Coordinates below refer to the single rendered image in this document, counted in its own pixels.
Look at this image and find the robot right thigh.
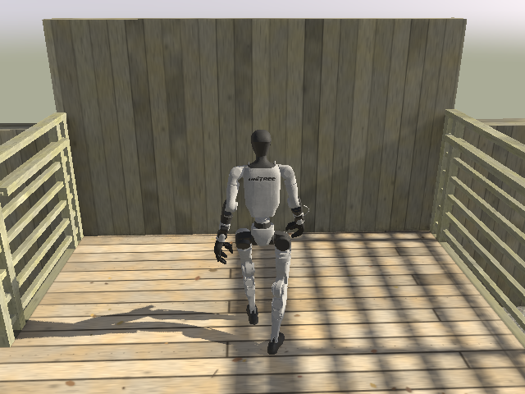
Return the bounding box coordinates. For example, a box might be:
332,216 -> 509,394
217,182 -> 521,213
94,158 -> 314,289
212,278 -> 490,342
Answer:
272,230 -> 291,298

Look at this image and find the robot left forearm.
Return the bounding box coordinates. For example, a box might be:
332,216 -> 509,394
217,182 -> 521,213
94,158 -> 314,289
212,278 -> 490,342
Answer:
216,200 -> 233,242

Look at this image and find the robot right upper arm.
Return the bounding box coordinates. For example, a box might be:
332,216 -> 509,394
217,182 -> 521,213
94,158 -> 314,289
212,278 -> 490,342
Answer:
278,164 -> 300,208

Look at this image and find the right robot hand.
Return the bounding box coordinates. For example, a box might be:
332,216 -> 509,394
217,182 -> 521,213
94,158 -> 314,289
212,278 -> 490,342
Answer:
285,221 -> 304,238

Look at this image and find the robot left upper arm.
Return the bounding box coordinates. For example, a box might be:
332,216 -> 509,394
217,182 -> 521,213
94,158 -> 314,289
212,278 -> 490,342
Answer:
225,165 -> 244,213

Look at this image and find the humanoid robot head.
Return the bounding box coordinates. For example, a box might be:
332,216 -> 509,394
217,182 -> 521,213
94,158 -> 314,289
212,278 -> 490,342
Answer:
248,130 -> 276,168

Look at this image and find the left robot hand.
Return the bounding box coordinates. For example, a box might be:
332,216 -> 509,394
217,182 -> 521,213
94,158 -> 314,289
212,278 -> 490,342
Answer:
214,241 -> 233,264

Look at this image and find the robot right forearm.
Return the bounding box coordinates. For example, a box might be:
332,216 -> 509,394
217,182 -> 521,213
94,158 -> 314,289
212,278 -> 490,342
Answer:
291,196 -> 304,225

